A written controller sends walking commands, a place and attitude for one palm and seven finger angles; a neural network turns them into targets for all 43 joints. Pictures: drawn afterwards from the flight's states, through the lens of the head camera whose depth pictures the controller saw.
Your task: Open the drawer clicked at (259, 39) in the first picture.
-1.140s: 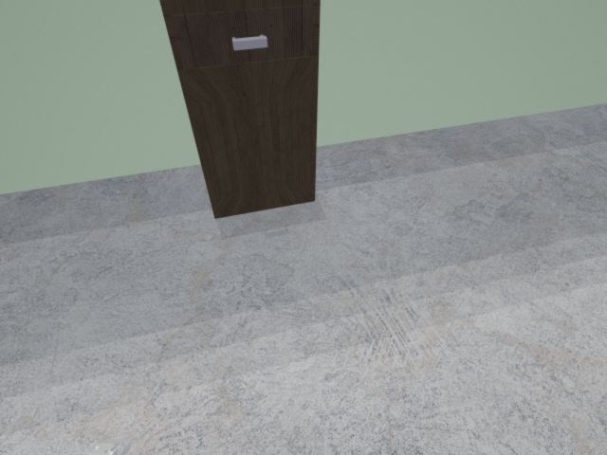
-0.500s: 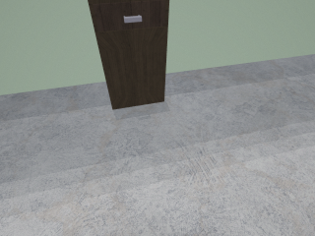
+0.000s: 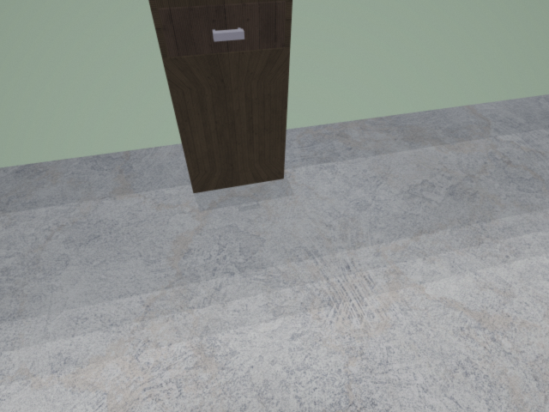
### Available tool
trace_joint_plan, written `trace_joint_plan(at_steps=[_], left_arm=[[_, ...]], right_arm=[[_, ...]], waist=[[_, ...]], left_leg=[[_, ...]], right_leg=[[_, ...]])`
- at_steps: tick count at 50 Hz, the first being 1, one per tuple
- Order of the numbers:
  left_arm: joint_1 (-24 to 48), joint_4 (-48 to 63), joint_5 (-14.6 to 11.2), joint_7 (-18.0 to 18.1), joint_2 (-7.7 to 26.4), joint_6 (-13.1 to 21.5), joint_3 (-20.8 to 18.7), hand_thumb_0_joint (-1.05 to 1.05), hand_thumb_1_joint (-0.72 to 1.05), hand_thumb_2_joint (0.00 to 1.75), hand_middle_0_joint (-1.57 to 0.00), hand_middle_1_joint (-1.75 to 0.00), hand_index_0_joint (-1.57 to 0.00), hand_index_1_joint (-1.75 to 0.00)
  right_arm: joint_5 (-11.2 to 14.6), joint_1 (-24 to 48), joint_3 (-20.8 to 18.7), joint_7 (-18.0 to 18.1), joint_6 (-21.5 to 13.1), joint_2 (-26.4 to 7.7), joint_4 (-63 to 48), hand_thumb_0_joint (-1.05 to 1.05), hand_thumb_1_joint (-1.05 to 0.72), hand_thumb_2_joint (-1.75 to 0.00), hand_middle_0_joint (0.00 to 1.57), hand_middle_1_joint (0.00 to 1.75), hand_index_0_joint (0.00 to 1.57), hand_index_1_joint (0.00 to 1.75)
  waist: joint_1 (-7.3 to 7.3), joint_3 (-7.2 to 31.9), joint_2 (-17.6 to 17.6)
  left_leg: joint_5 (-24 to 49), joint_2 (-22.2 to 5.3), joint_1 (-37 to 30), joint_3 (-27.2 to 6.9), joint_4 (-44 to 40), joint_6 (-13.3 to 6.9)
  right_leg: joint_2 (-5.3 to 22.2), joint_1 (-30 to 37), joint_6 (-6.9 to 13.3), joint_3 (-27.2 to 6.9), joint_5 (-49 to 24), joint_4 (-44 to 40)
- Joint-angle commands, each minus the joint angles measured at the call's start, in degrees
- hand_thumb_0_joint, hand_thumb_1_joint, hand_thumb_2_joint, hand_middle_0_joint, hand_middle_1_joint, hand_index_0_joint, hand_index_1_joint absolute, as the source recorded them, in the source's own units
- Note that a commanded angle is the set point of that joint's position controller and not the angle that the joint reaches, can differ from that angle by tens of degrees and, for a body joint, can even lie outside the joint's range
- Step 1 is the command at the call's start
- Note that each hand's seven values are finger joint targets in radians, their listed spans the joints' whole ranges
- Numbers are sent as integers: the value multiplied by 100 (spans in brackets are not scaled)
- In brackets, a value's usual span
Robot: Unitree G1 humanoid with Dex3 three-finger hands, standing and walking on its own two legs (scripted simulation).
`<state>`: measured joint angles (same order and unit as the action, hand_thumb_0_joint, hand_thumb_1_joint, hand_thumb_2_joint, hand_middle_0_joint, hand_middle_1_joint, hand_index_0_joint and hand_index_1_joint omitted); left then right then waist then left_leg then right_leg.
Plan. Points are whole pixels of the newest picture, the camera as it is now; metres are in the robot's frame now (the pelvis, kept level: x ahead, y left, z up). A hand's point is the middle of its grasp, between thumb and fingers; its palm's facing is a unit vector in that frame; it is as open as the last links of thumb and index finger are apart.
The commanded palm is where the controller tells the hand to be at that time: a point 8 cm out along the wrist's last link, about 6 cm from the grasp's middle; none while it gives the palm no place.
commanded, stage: look at it before walking up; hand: left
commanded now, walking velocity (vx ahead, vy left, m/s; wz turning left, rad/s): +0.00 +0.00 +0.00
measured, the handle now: (227, 32) +1.31 +0.25 +0.02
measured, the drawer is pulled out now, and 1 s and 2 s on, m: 0.00 0.00 0.00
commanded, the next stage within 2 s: walk to a spot facing it in 0.30 s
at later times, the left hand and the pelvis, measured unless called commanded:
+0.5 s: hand out of the picture +0.07 +0.24 -0.16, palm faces -0.04 -0.94 -0.33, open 7.4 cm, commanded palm none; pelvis +0.01 +0.00 +0.00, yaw -1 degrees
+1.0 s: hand out of the picture +0.16 +0.13 -0.18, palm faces -0.16 -0.97 -0.20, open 7.4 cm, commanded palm none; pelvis +0.13 -0.05 -0.01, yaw -13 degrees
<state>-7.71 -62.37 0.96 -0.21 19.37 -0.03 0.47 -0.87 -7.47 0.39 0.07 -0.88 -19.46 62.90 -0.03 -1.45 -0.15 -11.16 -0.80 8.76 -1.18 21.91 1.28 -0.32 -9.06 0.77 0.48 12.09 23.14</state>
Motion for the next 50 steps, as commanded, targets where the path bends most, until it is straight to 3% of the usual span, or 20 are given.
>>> trace_joint_plan(at_steps=[1, 20, 22, 25, 27, 30, 31, 32, 33, 34, 36, 38, 39, 40, 41, 42, 43, 45, 48, 50], left_arm=[[196, 387, -33, 79, 1225, 156, -243, 0, 90, 90, -20, -30, -20, -30], [184, 363, -32, 77, 1225, 154, -237, 0, 90, 90, -20, -30, -20, -30], [-170, 226, -35, 89, 570, 25, -100, 0, 90, 90, -20, -30, -20, -30], [-412, 314, 16, -2, 626, -101, -193, 0, 90, 90, -20, -30, -20, -30], [-508, 450, 38, -55, 657, -124, -272, 0, 90, 90, -20, -30, -20, -30], [-605, 653, 24, -116, 416, -52, -318, 0, 90, 90, -20, -30, -20, -30], [-555, 725, 15, -140, 236, 2, -310, 0, 90, 90, -20, -30, -20, -30], [-327, 871, 7, -157, 81, 53, -297, 0, 90, 90, -20, -30, -20, -30], [19, 1026, 14, -172, 93, 95, -312, 0, 90, 90, -20, -30, -20, -30], [65, 1103, 16, -187, 52, 110, -350, 0, 90, 90, -20, -30, -20, -30], [-31, 1084, 19, -217, -109, 133, -380, 0, 90, 90, -20, -30, -20, -30], [-731, 852, 14, -258, -254, 145, -393, 0, 90, 90, -20, -30, -20, -30], [-1385, 598, 36, -255, -296, 150, -427, 0, 90, 90, -20, -30, -20, -30], [-2299, 300, 67, -202, 25, 204, -497, 0, 90, 90, -20, -30, -20, -30], [-2971, 122, 91, -78, 702, 299, -656, 0, 90, 90, -20, -30, -20, -30], [-3076, 113, -31, 10, 768, 307, -640, 0, 90, 90, -20, -30, -20, -30], [-2702, 205, -38, 70, 613, 319, -629, 0, 90, 90, -20, -30, -20, -30], [-2058, 374, 17, 76, 289, 336, -528, 0, 90, 90, -20, -30, -20, -30], [-1523, 444, 76, 108, -41, 371, -437, 0, 90, 90, -20, -30, -20, -30], [-1506, 423, 69, 93, -25, 389, -432, 0, 90, 90, -20, -30, -20, -30]], right_arm=[[32, 288, -248, 67, -107, -1157, -333, 0, -90, -90, 20, 30, 20, 30], [37, 314, -238, 67, -97, -1179, -309, 0, -90, -90, 20, 30, 20, 30], [-12, -40, -81, 47, 3, -486, -157, 0, -90, -90, 20, 30, 20, 30], [-66, -269, -152, 28, 83, -503, -214, 0, -90, -90, 20, 30, 20, 30], [-74, -376, -224, 26, 80, -572, -308, 0, -90, -90, 20, 30, 20, 30], [-59, -758, -333, 62, -24, -664, -362, 0, -90, -90, 20, 30, 20, 30], [-55, -1006, -392, 87, -77, -792, -331, 0, -90, -90, 20, 30, 20, 30], [-37, -1232, -456, 110, -146, -894, -293, 0, -90, -90, 20, 30, 20, 30], [-26, -1472, -496, 107, -193, -848, -271, 0, -90, -90, 20, 30, 20, 30], [-32, -1457, -497, 102, -220, -780, -281, 0, -90, -90, 20, 30, 20, 30], [-65, -1169, -473, 106, -249, -598, -325, 0, -90, -90, 20, 30, 20, 30], [-80, -783, -449, 105, -247, -519, -397, 0, -90, -90, 20, 30, 20, 30], [-73, -668, -436, 102, -240, -470, -410, 0, -90, -90, 20, 30, 20, 30], [-13, -630, -404, 61, -250, -280, -465, 0, -90, -90, 20, 30, 20, 30], [52, -531, -295, 5, -276, 206, -708, 0, -90, -90, 20, 30, 20, 30], [16, -197, -306, -4, -314, 107, -919, 0, -90, -90, 20, 30, 20, 30], [18, -156, -360, -9, -322, 59, -872, 0, -90, -90, 20, 30, 20, 30], [-19, -86, -354, -28, -304, 225, -759, 0, -90, -90, 20, 30, 20, 30], [-56, -534, -378, -68, -144, 484, -581, 0, -90, -90, 20, 30, 20, 30], [-38, -597, -390, -113, -77, 558, -644, 0, -90, -90, 20, 30, 20, 30]], waist=[[14, 330, -24], [14, 287, -34], [19, 274, -74], [37, -207, -177], [26, -510, -163], [-105, -587, 353], [-224, -488, 777], [-319, -443, 1154], [-467, -373, 1057], [-406, -376, 942], [-212, -570, 896], [162, -327, 676], [476, -140, 437], [843, 299, -496], [1001, 357, -2305], [972, 301, -1913], [773, 99, -1088], [486, -340, -459], [30, -542, -296], [-58, -568, -480]], left_leg=[[713, -575, -56, -464, -292, -262], [722, -590, -160, -467, -378, -258], [6, -550, -131, -239, -232, -136], [-1773, -472, 308, -106, -115, -161], [-2294, -514, 537, -110, -27, -220], [-2481, -977, 45, -629, -274, -529], [-2358, -1416, -412, -1149, -624, -759], [-1765, -1964, -982, -1603, -919, -1079], [-1168, -2227, -1323, -1686, -981, -1308], [-912, -2298, -1240, -1512, -970, -1355], [-208, -2160, -629, -834, -770, -1155], [30, -1760, 11, 58, -151, -760], [-129, -1425, 610, 462, 698, -556], [-154, -947, 1268, 962, 2097, -314], [-1993, -236, 2868, 1257, 3967, -14], [-2224, -280, 3325, 598, 4707, -86], [-1731, -566, 3440, 358, 4936, -128], [-1215, -795, 3210, 232, 4860, -74], [-763, -824, 2487, 374, 4174, 43], [-341, -766, 2318, 508, 3721, 91]], right_leg=[[755, 43, 130, -642, -618, -504], [748, 74, 112, -642, -645, -593], [670, -43, 38, -707, 239, -579], [558, -625, 170, -1040, 2008, -650], [478, -994, 274, -1183, 2467, -528], [109, -1715, 294, -895, 2072, 429], [-148, -2072, 206, -431, 1519, 1257], [-152, -2674, 78, 16, 1370, 2067], [103, -3083, 38, -76, 1754, 2549], [311, -3112, 14, -155, 1816, 2720], [536, -2555, 3, -35, 1716, 2441], [402, -1217, 28, 359, 1167, 1528], [144, -109, 54, 633, 467, 982], [275, 1045, 197, 189, 446, 447], [1880, 1726, 794, -2594, 1033, -606], [2309, 1646, 1180, -3763, 775, -1163], [2310, 1544, 1388, -3400, 722, -1046], [2071, 495, 1309, -2820, 840, -1061], [1658, -548, 1096, -1734, 461, -1241], [1400, -764, 1011, -1300, 574, -1375]])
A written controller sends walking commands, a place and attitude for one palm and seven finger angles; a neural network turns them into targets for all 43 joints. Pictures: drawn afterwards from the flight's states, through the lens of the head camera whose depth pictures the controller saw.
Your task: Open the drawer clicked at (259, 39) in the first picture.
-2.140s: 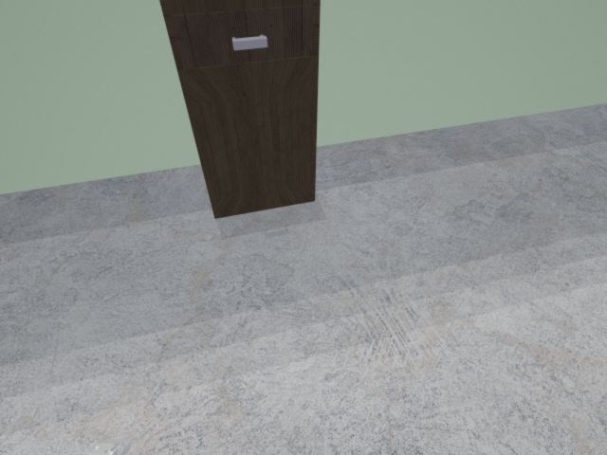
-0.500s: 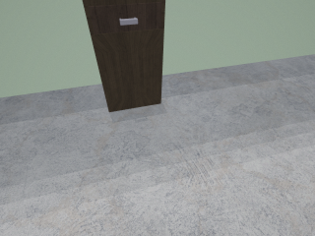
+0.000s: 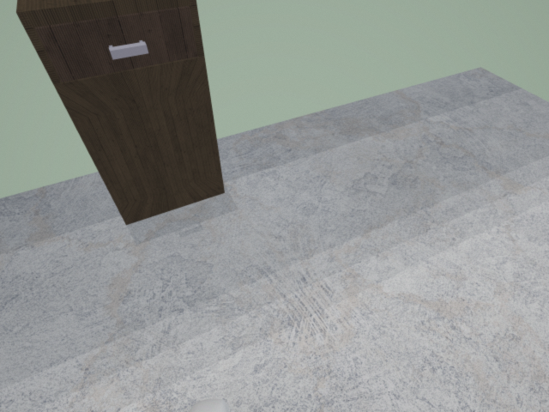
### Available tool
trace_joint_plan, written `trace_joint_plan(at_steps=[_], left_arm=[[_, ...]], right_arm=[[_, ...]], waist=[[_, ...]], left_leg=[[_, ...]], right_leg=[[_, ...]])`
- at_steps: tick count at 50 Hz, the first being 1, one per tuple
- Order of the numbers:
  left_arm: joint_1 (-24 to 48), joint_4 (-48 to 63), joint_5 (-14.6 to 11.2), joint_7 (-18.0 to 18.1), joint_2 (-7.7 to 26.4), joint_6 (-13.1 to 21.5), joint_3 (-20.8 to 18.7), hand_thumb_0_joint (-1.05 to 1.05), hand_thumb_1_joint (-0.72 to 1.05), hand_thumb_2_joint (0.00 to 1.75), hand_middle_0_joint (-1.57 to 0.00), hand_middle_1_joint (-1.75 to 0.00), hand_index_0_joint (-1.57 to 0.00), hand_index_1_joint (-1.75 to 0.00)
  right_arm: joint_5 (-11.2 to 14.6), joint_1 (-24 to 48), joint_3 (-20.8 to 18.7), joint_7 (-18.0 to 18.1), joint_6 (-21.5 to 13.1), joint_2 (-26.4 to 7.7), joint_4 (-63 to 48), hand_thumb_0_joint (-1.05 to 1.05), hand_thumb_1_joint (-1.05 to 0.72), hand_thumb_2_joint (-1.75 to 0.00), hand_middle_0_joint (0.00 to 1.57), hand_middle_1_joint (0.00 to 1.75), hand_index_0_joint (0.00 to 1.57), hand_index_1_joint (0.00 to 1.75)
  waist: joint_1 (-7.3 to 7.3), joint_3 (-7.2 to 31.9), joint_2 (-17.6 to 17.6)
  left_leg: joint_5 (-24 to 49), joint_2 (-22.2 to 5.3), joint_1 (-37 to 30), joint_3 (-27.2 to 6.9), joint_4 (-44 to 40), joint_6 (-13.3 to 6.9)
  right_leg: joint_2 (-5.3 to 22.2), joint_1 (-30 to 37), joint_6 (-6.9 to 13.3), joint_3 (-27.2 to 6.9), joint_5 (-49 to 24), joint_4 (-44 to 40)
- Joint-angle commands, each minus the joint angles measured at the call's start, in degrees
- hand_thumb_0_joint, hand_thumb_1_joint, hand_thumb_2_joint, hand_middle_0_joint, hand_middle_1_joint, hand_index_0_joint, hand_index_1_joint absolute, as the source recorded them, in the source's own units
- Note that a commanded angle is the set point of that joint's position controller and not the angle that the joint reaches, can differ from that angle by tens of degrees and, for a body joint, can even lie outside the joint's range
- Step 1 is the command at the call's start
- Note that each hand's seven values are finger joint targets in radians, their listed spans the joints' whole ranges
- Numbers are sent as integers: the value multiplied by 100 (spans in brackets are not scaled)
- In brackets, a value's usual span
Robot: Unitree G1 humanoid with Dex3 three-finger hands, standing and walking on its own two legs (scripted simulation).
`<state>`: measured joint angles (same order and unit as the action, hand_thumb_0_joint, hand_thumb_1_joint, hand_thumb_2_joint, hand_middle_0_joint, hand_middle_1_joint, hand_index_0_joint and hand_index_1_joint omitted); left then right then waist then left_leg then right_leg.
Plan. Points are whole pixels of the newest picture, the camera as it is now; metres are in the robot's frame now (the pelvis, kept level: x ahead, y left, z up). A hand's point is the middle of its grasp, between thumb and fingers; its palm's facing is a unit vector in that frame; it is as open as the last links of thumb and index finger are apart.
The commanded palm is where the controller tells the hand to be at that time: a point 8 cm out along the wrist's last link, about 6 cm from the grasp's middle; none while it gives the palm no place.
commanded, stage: walk to a spot facing it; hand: left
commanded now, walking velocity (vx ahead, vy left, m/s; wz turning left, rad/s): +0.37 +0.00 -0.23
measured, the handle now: (127, 47) +1.09 +0.55 +0.03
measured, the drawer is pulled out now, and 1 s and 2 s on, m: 0.00 0.00 0.00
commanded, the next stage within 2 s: turn to face it in 0.82 s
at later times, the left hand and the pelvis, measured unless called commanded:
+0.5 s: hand (160, 341) +0.27 +0.24 -0.17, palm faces -0.11 -0.98 -0.17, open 7.4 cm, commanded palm none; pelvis +0.21 +0.06 +0.01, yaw -10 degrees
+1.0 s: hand (253, 230) +0.54 +0.09 -0.16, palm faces -0.33 -0.92 -0.24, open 7.2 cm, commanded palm none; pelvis +0.40 -0.06 +0.00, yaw -20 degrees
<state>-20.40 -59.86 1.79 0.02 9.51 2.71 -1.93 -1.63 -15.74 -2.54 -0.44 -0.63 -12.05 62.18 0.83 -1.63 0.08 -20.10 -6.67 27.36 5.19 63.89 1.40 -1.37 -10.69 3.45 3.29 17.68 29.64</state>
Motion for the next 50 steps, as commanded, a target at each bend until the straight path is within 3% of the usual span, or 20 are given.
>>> trace_joint_plan(at_steps=[1, 8, 9, 11, 12, 13, 14, 17, 21, 27, 34, 36, 38, 39, 40, 41, 42, 44, 47, 50], left_arm=[[-311, 125, -22, 61, 925, 123, -187, 0, 90, 90, -20, -30, -20, -30], [-623, -90, -15, 86, 898, 133, -212, 0, 90, 90, -20, -30, -20, -30], [-585, -95, -26, 85, 910, 126, -218, 0, 90, 90, -20, -30, -20, -30], [-438, -71, -63, 84, 830, 119, -235, 0, 90, 90, -20, -30, -20, -30], [-528, -37, -102, 53, 648, 116, -217, 0, 90, 90, -20, -30, -20, -30], [-774, 51, -135, 0, 289, 101, -173, 0, 90, 90, -20, -30, -20, -30], [-456, 205, -83, 21, 442, 120, -181, 0, 90, 90, -20, -30, -20, -30], [175, 189, -15, -75, 401, 44, -247, 0, 90, 90, -20, -30, -20, -30], [-9, 164, 33, -133, 105, -194, -249, 0, 90, 90, -20, -30, -20, -30], [876, 555, 42, -247, 145, -312, -244, 0, 90, 90, -20, -30, -20, -30], [1697, 860, -7, -255, 206, -233, -223, 0, 90, 90, -20, -30, -20, -30], [1233, 763, 0, -237, 365, -182, -267, 0, 90, 90, -20, -30, -20, -30], [-337, 303, 42, -180, 776, -65, -393, 0, 90, 90, -20, -30, -20, -30], [-861, 187, 61, -106, 1464, 11, -572, 0, 90, 90, -20, -30, -20, -30], [-1069, 122, -94, -42, 1867, 2, -617, 0, 90, 90, -20, -30, -20, -30], [-744, 188, -153, 11, 1765, -28, -605, 0, 90, 90, -20, -30, -20, -30], [-215, 313, -145, 15, 1494, 17, -483, 0, 90, 90, -20, -30, -20, -30], [411, 425, -137, 42, 1027, 60, -334, 0, 90, 90, -20, -30, -20, -30], [674, 373, -80, 71, 726, 110, -188, 0, 90, 90, -20, -30, -20, -30], [663, 344, -73, 103, 605, 122, -150, 0, 90, 90, -20, -30, -20, -30]], right_arm=[[40, 368, -106, -84, -103, -163, -621, 0, -90, -90, 20, 30, 20, 30], [65, 1048, -88, -127, -280, -77, -982, 0, -90, -90, 20, 30, 20, 30], [63, 937, -92, -115, -302, -101, -950, 0, -90, -90, 20, 30, 20, 30], [23, -3, -152, -15, -370, -311, -645, 0, -90, -90, 20, 30, 20, 30], [-20, -815, -255, 63, -404, -712, -422, 0, -90, -90, 20, 30, 20, 30], [-63, -1590, -424, 102, -415, -1422, -270, 0, -90, -90, 20, 30, 20, 30], [-14, -1670, -366, 117, -334, -1353, -249, 0, -90, -90, 20, 30, 20, 30], [11, -561, -138, 143, -404, -435, -463, 0, -90, -90, 20, 30, 20, 30], [25, -518, -115, 189, -533, -143, -347, 0, -90, -90, 20, 30, 20, 30], [46, -797, -123, 188, -532, -296, -216, 0, -90, -90, 20, 30, 20, 30], [-19, -1176, -168, 168, -425, -495, -46, 0, -90, -90, 20, 30, 20, 30], [-12, -1092, -190, 174, -398, -642, -68, 0, -90, -90, 20, 30, 20, 30], [40, -856, -199, 124, -369, -752, -167, 0, -90, -90, 20, 30, 20, 30], [124, -1147, -129, 64, -370, -376, -285, 0, -90, -90, 20, 30, 20, 30], [163, -923, -77, 84, -375, -225, -494, 0, -90, -90, 20, 30, 20, 30], [156, -522, -135, 121, -335, -284, -538, 0, -90, -90, 20, 30, 20, 30], [142, -523, -136, 97, -354, -225, -477, 0, -90, -90, 20, 30, 20, 30], [60, -523, -104, 120, -209, -136, -298, 0, -90, -90, 20, 30, 20, 30], [15, -983, -55, 116, -3, 77, -78, 0, -90, -90, 20, 30, 20, 30], [36, -914, -40, 105, 94, 177, -101, 0, -90, -90, 20, 30, 20, 30]], waist=[[-95, -601, -536], [161, -479, -682], [86, -440, -647], [-352, -35, -285], [-642, 540, 395], [-751, 1177, 2016], [-746, 1010, 1605], [-358, -283, 578], [-4, -214, 456], [-89, -547, 624], [-312, -676, 652], [-68, -341, 644], [680, 634, 73], [793, 1393, -1223], [683, 1743, -1712], [623, 1188, -801], [393, 904, -536], [11, 323, -248], [-376, 81, -386], [-408, 102, -431]], left_leg=[[710, -147, 436, -74, -738, 88], [771, 96, -2, 110, -2493, -28], [806, 168, -261, 174, -2724, -57], [1023, 359, -1789, 249, -3450, -141], [813, -233, -3206, -493, -3683, -348], [557, -1860, -4197, -2632, -4316, -804], [57, -2215, -3864, -3332, -4979, -1016], [110, -1717, -2059, -1917, -5299, -844], [1321, -1312, -1775, -382, -5305, -764], [1655, -1163, -2250, 394, -5470, -802], [2998, -1374, -2859, 920, -4950, -728], [4398, -1424, -2971, 1104, -4066, -656], [4360, -1037, -2201, 1399, -1830, -323], [1090, -353, -418, 1364, 52, -44], [-1323, 333, 583, 549, 1461, 74], [-1085, 73, 850, -103, 1838, -16], [-394, -191, 744, -229, 1698, -26], [91, -434, 241, -364, 1243, 4], [377, -343, -174, -295, 511, 74], [603, -246, -203, -305, -101, 108]], right_leg=[[1425, -605, 716, -1510, 57, -2066], [1385, 247, 602, -1326, -1165, -1584], [1340, 253, 569, -1276, -1363, -1439], [957, -102, 380, -963, -2169, -224], [646, -844, 187, -735, -1875, 1095], [-70, -1996, -97, -20, 893, 3010], [-31, -2421, -47, -429, 1458, 3953], [685, -2635, -121, -530, 174, 4480], [831, -2451, -286, -380, -393, 4023], [940, -3023, -438, -3, -1101, 2686], [619, -2392, -160, 473, -825, 977], [358, -1587, 26, 630, -427, 785], [135, 684, 196, 654, -849, 160], [1646, 2372, 670, -1484, -1008, -191], [2579, 2737, 1165, -3442, -2078, -976], [2584, 2267, 1286, -3142, -2101, -1141], [2315, 1524, 1000, -2385, -2155, -1154], [1982, 68, 673, -1651, -1959, -1382], [1605, -809, 496, -683, -2074, -1591], [1556, -838, 488, -290, -2094, -1670]])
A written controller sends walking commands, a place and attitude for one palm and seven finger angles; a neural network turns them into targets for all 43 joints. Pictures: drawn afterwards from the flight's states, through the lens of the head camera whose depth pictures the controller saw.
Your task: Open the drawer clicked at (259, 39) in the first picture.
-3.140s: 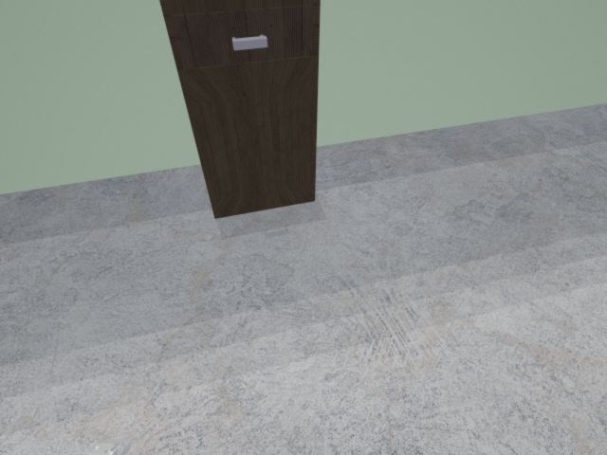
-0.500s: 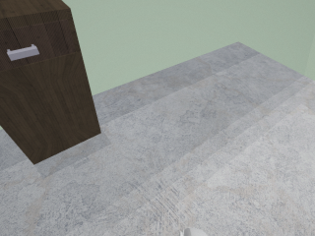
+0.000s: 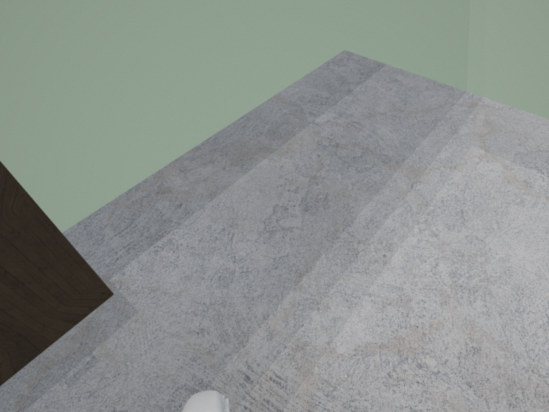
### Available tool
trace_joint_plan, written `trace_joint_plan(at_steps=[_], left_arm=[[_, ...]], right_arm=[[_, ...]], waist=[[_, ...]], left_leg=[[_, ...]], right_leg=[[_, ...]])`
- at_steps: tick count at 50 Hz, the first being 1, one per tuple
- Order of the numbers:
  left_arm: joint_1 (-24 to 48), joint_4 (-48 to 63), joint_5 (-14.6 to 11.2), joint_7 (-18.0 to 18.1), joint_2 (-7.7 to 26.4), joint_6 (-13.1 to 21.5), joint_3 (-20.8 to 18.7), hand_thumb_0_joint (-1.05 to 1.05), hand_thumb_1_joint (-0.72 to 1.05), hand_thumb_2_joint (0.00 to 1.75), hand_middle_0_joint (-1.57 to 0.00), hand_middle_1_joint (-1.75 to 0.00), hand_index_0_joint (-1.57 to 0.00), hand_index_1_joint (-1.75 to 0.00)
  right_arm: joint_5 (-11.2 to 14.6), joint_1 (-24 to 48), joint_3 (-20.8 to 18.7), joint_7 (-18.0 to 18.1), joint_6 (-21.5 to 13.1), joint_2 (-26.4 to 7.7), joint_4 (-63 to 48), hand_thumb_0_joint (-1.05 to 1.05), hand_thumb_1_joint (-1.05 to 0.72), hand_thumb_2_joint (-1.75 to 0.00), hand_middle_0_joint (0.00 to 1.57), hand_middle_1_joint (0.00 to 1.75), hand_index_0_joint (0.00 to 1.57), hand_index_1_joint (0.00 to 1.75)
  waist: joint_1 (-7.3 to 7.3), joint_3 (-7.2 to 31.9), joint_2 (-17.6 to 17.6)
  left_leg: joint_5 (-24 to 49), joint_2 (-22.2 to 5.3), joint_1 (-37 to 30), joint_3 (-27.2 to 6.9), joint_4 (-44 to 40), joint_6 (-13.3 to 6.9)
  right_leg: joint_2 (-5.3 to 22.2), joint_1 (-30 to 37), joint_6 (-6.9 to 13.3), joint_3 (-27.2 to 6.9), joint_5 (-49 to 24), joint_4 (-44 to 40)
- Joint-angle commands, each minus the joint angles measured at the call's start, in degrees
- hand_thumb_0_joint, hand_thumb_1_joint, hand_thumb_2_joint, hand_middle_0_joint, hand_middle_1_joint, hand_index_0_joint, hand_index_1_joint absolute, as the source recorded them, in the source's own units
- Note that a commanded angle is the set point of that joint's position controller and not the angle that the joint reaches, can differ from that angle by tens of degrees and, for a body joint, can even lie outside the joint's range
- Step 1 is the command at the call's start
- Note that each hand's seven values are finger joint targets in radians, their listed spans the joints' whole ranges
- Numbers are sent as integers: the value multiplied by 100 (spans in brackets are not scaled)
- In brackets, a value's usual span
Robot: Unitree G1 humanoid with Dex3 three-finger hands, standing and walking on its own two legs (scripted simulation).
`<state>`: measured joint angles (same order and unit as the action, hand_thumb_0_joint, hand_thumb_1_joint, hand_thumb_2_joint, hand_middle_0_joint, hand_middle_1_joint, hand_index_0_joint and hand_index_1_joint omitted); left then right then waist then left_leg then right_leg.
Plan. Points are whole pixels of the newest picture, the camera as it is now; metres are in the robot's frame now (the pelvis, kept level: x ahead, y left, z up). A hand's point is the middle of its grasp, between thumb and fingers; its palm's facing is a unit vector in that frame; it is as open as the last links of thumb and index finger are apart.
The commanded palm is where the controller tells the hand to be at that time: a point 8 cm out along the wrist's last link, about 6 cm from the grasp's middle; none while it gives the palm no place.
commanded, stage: turn to face it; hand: left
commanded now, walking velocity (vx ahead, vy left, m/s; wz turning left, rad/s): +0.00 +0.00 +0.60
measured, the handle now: out of the picture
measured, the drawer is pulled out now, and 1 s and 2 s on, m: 0.00 0.00 0.00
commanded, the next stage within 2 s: take the last steps up to it in 1.36 s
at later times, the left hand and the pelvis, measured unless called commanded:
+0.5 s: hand out of the picture +0.08 +0.25 -0.18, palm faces +0.29 -0.93 -0.21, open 7.4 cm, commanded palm none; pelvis +0.08 +0.05 +0.00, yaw +15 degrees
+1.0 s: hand out of the picture +0.09 +0.20 -0.14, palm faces +0.51 -0.81 -0.28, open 7.4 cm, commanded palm none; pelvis +0.11 -0.02 +0.01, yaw +34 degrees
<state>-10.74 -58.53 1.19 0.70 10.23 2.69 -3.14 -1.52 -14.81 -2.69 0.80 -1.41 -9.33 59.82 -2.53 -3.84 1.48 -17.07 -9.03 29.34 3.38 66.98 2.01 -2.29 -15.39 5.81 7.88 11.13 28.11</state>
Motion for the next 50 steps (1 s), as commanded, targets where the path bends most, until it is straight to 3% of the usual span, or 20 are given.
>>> trace_joint_plan(at_steps=[1, 10, 13, 14, 15, 16, 18, 20, 23, 29, 33, 37, 38, 39, 40, 41, 42, 44, 46, 50], left_arm=[[-322, 164, -18, 33, 512, 115, 2, 0, 90, 90, -20, -30, -20, -30], [-716, 101, 18, 110, 805, -100, -89, 0, 90, 90, -20, -30, -20, -30], [-647, 172, -17, 110, 892, -176, -153, 0, 90, 90, -20, -30, -20, -30], [-695, 275, -72, 88, 804, -199, -167, 0, 90, 90, -20, -30, -20, -30], [-687, 503, -134, 65, 520, -206, -104, 0, 90, 90, -20, -30, -20, -30], [-346, 652, -56, 103, 660, -269, -95, 0, 90, 90, -20, -30, -20, -30], [-5, 652, -16, 75, 621, -315, -158, 0, 90, 90, -20, -30, -20, -30], [-130, 594, -9, 33, 600, -343, -185, 0, 90, 90, -20, -30, -20, -30], [-278, 579, -19, 17, 567, -393, -196, 0, 90, 90, -20, -30, -20, -30], [133, 895, -23, 51, 597, -446, -224, 0, 90, 90, -20, -30, -20, -30], [222, 1055, -45, 65, 651, -430, -200, 0, 90, 90, -20, -30, -20, -30], [-275, 1047, -91, 99, 758, -371, -220, 0, 90, 90, -20, -30, -20, -30], [-491, 1025, -66, 123, 973, -328, -264, 0, 90, 90, -20, -30, -20, -30], [-636, 1061, 29, 164, 1484, -276, -357, 0, 90, 90, -20, -30, -20, -30], [-424, 1186, 40, 165, 1782, -305, -356, 0, 90, 90, -20, -30, -20, -30], [-108, 1288, 17, 171, 1607, -312, -291, 0, 90, 90, -20, -30, -20, -30], [270, 1351, 8, 182, 1292, -253, -258, 0, 90, 90, -20, -30, -20, -30], [519, 1402, -3, 146, 1087, -246, -151, 0, 90, 90, -20, -30, -20, -30], [222, 1334, 0, 130, 1036, -213, -125, 0, 90, 90, -20, -30, -20, -30], [-358, 1128, 28, 129, 1221, -243, -170, 0, 90, 90, -20, -30, -20, -30]], right_arm=[[37, -835, -10, -29, 179, -101, 88, 0, -90, -90, 20, 30, 20, 30], [61, 441, -2, -115, 191, -272, -476, 0, -90, -90, 20, 30, 20, 30], [21, -92, -75, -125, 193, -528, -445, 0, -90, -90, 20, 30, 20, 30], [-15, -504, -163, -110, 152, -877, -416, 0, -90, -90, 20, 30, 20, 30], [-8, -778, -259, -73, 130, -1397, -430, 0, -90, -90, 20, 30, 20, 30], [43, -854, -269, -36, 195, -1479, -360, 0, -90, -90, 20, 30, 20, 30], [40, -297, -253, 24, 164, -1210, -546, 0, -90, -90, 20, 30, 20, 30], [30, 140, -219, 40, 139, -1142, -686, 0, -90, -90, 20, 30, 20, 30], [50, 233, -260, 27, 119, -1206, -785, 0, -90, -90, 20, 30, 20, 30], [18, 116, -379, -19, 200, -1332, -805, 0, -90, -90, 20, 30, 20, 30], [4, 164, -441, -47, 249, -1428, -877, 0, -90, -90, 20, 30, 20, 30], [32, 478, -493, -79, 307, -1438, -1061, 0, -90, -90, 20, 30, 20, 30], [75, 564, -480, -107, 316, -1318, -1118, 0, -90, -90, 20, 30, 20, 30], [124, 481, -423, -136, 321, -890, -1227, 0, -90, -90, 20, 30, 20, 30], [60, 578, -418, -118, 319, -870, -1356, 0, -90, -90, 20, 30, 20, 30], [9, 567, -455, -145, 357, -1073, -1328, 0, -90, -90, 20, 30, 20, 30], [-10, 460, -455, -178, 417, -1056, -1207, 0, -90, -90, 20, 30, 20, 30], [1, 275, -442, -227, 468, -997, -1040, 0, -90, -90, 20, 30, 20, 30], [24, 302, -394, -249, 475, -926, -1026, 0, -90, -90, 20, 30, 20, 30], [44, 804, -316, -243, 498, -887, -1145, 0, -90, -90, 20, 30, 20, 30]], waist=[[-30, 264, -591], [420, 6, -652], [136, 382, -205], [-34, 734, 631], [-65, 842, 2088], [-138, 920, 1335], [0, 652, 786], [165, 611, 444], [210, 818, 262], [54, 715, 573], [48, 737, 815], [313, 887, 772], [457, 938, 410], [523, 941, -1148], [504, 625, -1923], [358, 465, -1223], [138, 301, -1294], [-27, 47, -1099], [67, 124, -1188], [366, 160, -1153]], left_leg=[[336, 24, -376, -124, -683, 52], [-176, 255, -317, 249, -2442, -3], [664, 421, -1448, 273, -3564, -136], [2174, -176, -2256, -621, -4121, -490], [4544, -1501, -2946, -2374, -4519, -1329], [4085, -1711, -2718, -2429, -4604, -1684], [2429, -1195, -2265, -2218, -4834, -1432], [2089, -855, -1956, -1774, -4874, -1243], [1899, -510, -1925, -1480, -4908, -1135], [1383, -451, -1937, -1936, -4934, -1219], [1680, -333, -1805, -2238, -4753, -1203], [1657, 3, -1167, -2307, -4316, -913], [1167, 275, -578, -2132, -3903, -640], [-296, 975, 565, -1243, -2690, -172], [-1527, 1300, 897, -561, -1327, 61], [-1333, 1023, 642, -811, -444, -15], [-948, 880, 651, -846, -74, 6], [-458, 740, 560, -556, 393, 133], [-341, 748, 575, -383, 273, 213], [-592, 667, 356, -126, -555, 271]], right_leg=[[1670, -302, 251, -712, -1304, -1568], [2215, 797, 220, -391, -2182, -874], [1995, 641, -170, 95, -2196, 469], [1537, -34, -537, 391, -1286, 1517], [722, -1348, -977, 454, 2232, 2904], [675, -1449, -934, -289, 2868, 3611], [871, -1818, -922, -610, 2065, 3930], [866, -1656, -968, -732, 1484, 3818], [770, -1407, -1036, -682, 1150, 3424], [661, -1343, -1118, -703, 1303, 2574], [475, -897, -1073, -687, 1390, 1810], [329, 404, -975, -604, 641, 148], [624, 1130, -884, -852, 279, -677], [2035, 1859, -463, -2162, 719, -1463], [3130, 1115, 83, -3030, 316, -1606], [3007, 411, 229, -2542, 315, -1524], [2588, 263, 84, -2051, 80, -1477], [2120, 217, -87, -1168, -794, -1090], [1977, 571, -94, -730, -1495, -891], [2170, 934, 31, -597, -1888, -779]])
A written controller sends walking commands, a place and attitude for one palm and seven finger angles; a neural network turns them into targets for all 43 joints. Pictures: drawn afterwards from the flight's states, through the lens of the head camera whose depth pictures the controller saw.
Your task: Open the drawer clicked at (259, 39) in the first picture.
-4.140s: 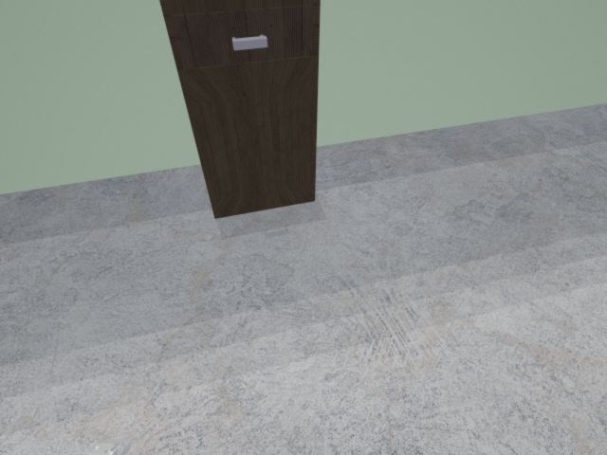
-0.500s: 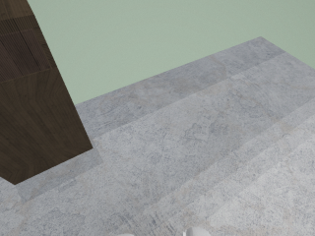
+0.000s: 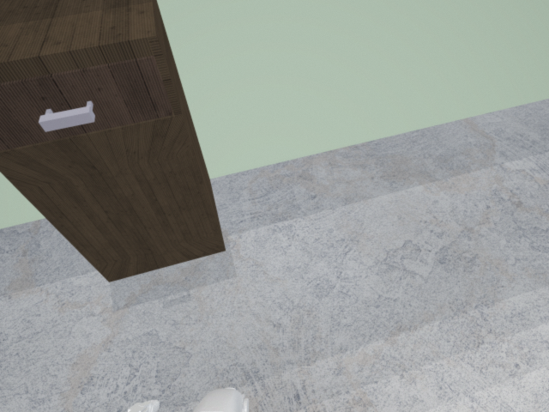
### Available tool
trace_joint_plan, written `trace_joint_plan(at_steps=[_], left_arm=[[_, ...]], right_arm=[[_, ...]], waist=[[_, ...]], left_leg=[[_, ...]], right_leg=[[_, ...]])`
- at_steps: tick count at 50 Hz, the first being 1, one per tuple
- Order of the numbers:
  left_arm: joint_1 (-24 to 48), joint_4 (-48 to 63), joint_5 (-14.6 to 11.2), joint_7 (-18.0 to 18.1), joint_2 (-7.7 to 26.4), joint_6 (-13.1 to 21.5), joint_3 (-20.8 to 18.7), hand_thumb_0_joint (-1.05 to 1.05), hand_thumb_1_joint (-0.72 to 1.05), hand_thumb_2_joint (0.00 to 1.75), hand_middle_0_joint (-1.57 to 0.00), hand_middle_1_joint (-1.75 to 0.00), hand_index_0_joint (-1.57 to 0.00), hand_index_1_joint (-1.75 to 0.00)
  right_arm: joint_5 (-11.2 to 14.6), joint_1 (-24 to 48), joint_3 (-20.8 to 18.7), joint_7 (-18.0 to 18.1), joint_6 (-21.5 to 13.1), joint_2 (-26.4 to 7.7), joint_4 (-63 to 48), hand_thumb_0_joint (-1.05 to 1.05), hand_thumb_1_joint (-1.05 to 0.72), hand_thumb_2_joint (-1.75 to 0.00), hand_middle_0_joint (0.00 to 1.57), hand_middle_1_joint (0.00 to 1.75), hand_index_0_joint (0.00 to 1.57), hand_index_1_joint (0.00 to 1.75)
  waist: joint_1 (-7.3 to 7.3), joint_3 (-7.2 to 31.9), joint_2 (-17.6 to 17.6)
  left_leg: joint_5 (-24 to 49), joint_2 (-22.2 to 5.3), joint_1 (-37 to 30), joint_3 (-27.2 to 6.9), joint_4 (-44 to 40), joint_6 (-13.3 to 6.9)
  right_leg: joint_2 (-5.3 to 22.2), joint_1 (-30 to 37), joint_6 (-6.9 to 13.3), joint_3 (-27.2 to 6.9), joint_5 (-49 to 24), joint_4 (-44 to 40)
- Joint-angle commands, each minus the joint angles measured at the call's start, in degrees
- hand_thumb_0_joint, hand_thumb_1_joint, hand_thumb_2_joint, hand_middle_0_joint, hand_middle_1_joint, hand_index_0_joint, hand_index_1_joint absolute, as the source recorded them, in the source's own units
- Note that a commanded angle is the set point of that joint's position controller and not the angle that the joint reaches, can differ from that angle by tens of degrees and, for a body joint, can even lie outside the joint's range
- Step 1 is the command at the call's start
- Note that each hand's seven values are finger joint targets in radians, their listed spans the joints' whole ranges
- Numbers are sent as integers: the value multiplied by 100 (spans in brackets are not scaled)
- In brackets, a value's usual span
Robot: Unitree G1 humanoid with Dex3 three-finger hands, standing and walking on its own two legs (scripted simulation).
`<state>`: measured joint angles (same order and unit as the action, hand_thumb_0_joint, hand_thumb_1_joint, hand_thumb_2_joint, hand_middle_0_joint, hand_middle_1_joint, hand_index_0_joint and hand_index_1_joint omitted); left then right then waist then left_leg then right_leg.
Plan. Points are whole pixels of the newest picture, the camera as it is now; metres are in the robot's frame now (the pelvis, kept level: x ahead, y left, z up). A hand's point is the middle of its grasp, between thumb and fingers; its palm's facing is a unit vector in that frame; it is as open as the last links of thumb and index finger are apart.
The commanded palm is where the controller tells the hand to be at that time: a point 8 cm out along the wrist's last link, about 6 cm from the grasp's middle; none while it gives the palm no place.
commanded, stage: turn to face it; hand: left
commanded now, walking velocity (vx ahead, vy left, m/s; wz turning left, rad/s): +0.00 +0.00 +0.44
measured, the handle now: (68, 113) +0.73 +0.50 +0.02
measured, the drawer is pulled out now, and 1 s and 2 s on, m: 0.00 0.00 0.00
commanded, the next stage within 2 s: take the last steps up to it in 0.36 s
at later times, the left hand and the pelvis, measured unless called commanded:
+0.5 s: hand out of the picture +0.03 +0.26 -0.17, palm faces +0.22 -0.94 -0.26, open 7.4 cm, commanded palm none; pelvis +0.01 +0.04 +0.00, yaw +10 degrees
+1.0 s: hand out of the picture -0.02 +0.18 -0.16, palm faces +0.36 -0.92 -0.17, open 7.4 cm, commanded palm none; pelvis +0.10 +0.06 +0.00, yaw +16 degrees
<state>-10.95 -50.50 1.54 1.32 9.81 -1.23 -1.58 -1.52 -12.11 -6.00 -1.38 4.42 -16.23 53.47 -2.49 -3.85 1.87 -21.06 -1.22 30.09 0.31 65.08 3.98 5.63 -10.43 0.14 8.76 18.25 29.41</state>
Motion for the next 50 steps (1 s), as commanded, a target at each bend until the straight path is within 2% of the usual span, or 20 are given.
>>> trace_joint_plan(at_steps=[1, 6, 8, 9, 10, 11, 12, 17, 24, 27, 29, 30, 31, 32, 33, 34, 36, 39, 46, 50], left_arm=[[-438, 274, 3, 57, 1318, 140, -333, 0, 90, 90, -20, -30, -20, -30], [-654, 115, 33, 47, 1518, 103, -410, 0, 90, 90, -20, -30, -20, -30], [-572, 29, 10, 41, 1519, 91, -418, 0, 90, 90, -20, -30, -20, -30], [-515, 39, -44, 33, 1481, 83, -422, 0, 90, 90, -20, -30, -20, -30], [-548, 130, -104, 11, 1288, 65, -384, 0, 90, 90, -20, -30, -20, -30], [-347, 345, -122, -27, 844, 59, -240, 0, 90, 90, -20, -30, -20, -30], [-140, 348, -81, 31, 934, -27, -233, 0, 90, 90, -20, -30, -20, -30], [-240, -44, -85, -42, 885, -55, -261, 0, 90, 90, -20, -30, -20, -30], [-109, -74, -94, -40, 688, -56, -181, 0, 90, 90, -20, -30, -20, -30], [-258, -130, -66, -97, 631, 46, -165, 0, 90, 90, -20, -30, -20, -30], [-757, -296, -33, -133, 693, 160, -203, 0, 90, 90, -20, -30, -20, -30], [-1131, -422, 22, -112, 951, 244, -256, 0, 90, 90, -20, -30, -20, -30], [-1467, -492, 91, -61, 1534, 304, -371, 0, 90, 90, -20, -30, -20, -30], [-1624, -481, -4, -26, 1612, 280, -343, 0, 90, 90, -20, -30, -20, -30], [-1351, -443, 1, 6, 1442, 285, -357, 0, 90, 90, -20, -30, -20, -30], [-1137, -432, -2, -3, 1305, 342, -334, 0, 90, 90, -20, -30, -20, -30], [-800, -393, -17, -18, 882, 412, -207, 0, 90, 90, -20, -30, -20, -30], [-969, -498, -17, -20, 748, 489, -165, 0, 90, 90, -20, -30, -20, -30], [-1796, -1021, 11, -10, 695, 576, -152, 0, 90, 90, -20, -30, -20, -30], [-1783, -1175, 42, 4, 807, 517, -206, 0, 90, 90, -20, -30, -20, -30]], right_arm=[[47, 643, 35, -26, -89, -167, -549, 0, -90, -90, 20, 30, 20, 30], [96, 748, 162, -4, -195, -86, -582, 0, -90, -90, 20, 30, 20, 30], [103, 459, 158, 18, -241, -142, -482, 0, -90, -90, 20, 30, 20, 30], [79, 147, 128, 28, -289, -286, -397, 0, -90, -90, 20, 30, 20, 30], [35, -213, 18, 51, -367, -788, -333, 0, -90, -90, 20, 30, 20, 30], [61, -586, -119, 104, -384, -1378, -264, 0, -90, -90, 20, 30, 20, 30], [92, -680, -88, 135, -321, -1346, -145, 0, -90, -90, 20, 30, 20, 30], [56, 248, 138, 269, -391, -657, -273, 0, -90, -90, 20, 30, 20, 30], [22, 127, 129, 241, -389, -638, -142, 0, -90, -90, 20, 30, 20, 30], [3, 118, 124, 217, -391, -591, -68, 0, -90, -90, 20, 30, 20, 30], [35, 241, 143, 200, -409, -508, -50, 0, -90, -90, 20, 30, 20, 30], [85, 181, 177, 171, -438, -224, -51, 0, -90, -90, 20, 30, 20, 30], [114, 215, 265, 139, -461, 215, -246, 0, -90, -90, 20, 30, 20, 30], [31, 505, 198, 115, -408, -168, -368, 0, -90, -90, 20, 30, 20, 30], [5, 549, 146, 70, -385, -220, -333, 0, -90, -90, 20, 30, 20, 30], [-11, 547, 134, 32, -398, -162, -220, 0, -90, -90, 20, 30, 20, 30], [-35, 151, 122, -25, -376, -97, 51, 0, -90, -90, 20, 30, 20, 30], [-5, -134, 142, -63, -343, 156, 225, 0, -90, -90, 20, 30, 20, 30], [28, 482, 232, -95, -461, 353, 68, 0, -90, -90, 20, 30, 20, 30], [58, 535, 292, -112, -585, 457, 55, 0, -90, -90, 20, 30, 20, 30]], waist=[[409, 155, -1242], [540, 524, -1518], [376, 700, -1501], [185, 902, -1189], [-16, 1296, -91], [-218, 1364, 1586], [-230, 1314, 1041], [173, 569, 817], [141, 590, 645], [208, 549, 816], [518, 549, 460], [675, 584, -371], [819, 331, -2189], [921, 107, -1728], [769, -228, -1204], [681, -433, -1347], [371, -594, -1013], [270, -469, -926], [554, -423, -1037], [569, -281, -1156]], left_leg=[[-272, -99, 188, 249, -638, 68], [-440, 14, -634, 580, -2225, -105], [125, 71, -1271, 664, -3168, -177], [901, 65, -1976, 636, -3984, -246], [2447, -787, -3259, -293, -4305, -578], [5189, -2234, -3857, -2055, -4275, -1363], [5465, -2381, -3434, -1653, -4137, -1711], [4849, -1308, -2742, -645, -4229, -1305], [3865, -1256, -2534, -802, -4387, -1360], [2245, -1164, -2236, -997, -4407, -1312], [920, -875, -1545, -855, -3875, -1052], [-43, -393, -717, -467, -2975, -762], [-1330, 311, 588, 199, -1424, -422], [-1444, 70, 780, -271, -618, -430], [-936, -133, 878, -393, -204, -454], [-447, -233, 865, -412, 29, -467], [391, -383, 542, -280, 108, -391], [972, -364, 300, 5, -185, -259], [970, -467, 531, 399, -1673, -219], [550, -323, -355, 643, -2715, -398]], right_leg=[[1391, 478, 605, -632, -2758, -863], [1494, 777, 611, -499, -3644, -359], [1396, 699, 394, -305, -3642, 64], [1243, 426, 163, -69, -3473, 599], [870, -658, -178, 197, -2219, 1670], [125, -2136, -538, 87, 1726, 2809], [202, -1994, -433, -538, 2031, 3223], [115, -1929, -489, -663, 805, 3298], [-116, -1261, -484, -517, 665, 1872], [-307, -742, -408, -324, 574, 1008], [-335, 318, -362, -245, -225, -191], [197, 1180, -247, -852, -91, -829], [1721, 1569, 284, -2870, 399, -1622], [2217, 920, 703, -3510, 1071, -2084], [2157, 557, 789, -3262, 1882, -2279], [1892, 177, 635, -3185, 2030, -2330], [1476, -276, 427, -2093, 1340, -2226], [1104, -246, 308, -1153, 418, -2202], [1215, 688, 561, -856, -1108, -1992], [1271, 612, 578, -708, -1494, -1568]])
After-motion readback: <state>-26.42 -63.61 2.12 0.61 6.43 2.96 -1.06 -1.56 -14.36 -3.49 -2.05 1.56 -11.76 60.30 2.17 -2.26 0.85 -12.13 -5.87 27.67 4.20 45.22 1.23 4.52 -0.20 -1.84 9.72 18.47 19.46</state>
